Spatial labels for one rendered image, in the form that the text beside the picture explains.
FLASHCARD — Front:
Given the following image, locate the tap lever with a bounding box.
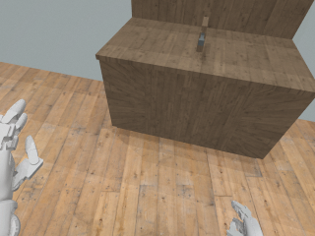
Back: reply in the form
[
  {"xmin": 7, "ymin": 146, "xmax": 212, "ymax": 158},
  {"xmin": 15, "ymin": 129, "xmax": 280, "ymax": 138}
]
[{"xmin": 198, "ymin": 32, "xmax": 205, "ymax": 46}]

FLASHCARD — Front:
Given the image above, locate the left robot forearm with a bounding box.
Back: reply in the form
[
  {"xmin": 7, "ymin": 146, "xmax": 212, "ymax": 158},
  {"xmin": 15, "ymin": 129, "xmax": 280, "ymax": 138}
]
[{"xmin": 0, "ymin": 200, "xmax": 21, "ymax": 236}]

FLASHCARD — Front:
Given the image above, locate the robot left hand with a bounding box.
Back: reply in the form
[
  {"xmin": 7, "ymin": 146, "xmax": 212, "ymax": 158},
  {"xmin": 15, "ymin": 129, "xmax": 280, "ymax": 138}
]
[{"xmin": 0, "ymin": 99, "xmax": 43, "ymax": 202}]

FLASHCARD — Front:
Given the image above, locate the robot right hand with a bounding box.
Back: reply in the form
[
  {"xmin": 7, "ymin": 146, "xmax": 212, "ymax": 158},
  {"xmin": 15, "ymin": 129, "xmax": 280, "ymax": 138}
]
[{"xmin": 226, "ymin": 201, "xmax": 264, "ymax": 236}]

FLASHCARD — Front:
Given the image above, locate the counter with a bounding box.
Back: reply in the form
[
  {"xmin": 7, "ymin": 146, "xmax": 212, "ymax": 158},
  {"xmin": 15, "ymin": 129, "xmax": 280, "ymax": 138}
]
[{"xmin": 95, "ymin": 0, "xmax": 315, "ymax": 159}]

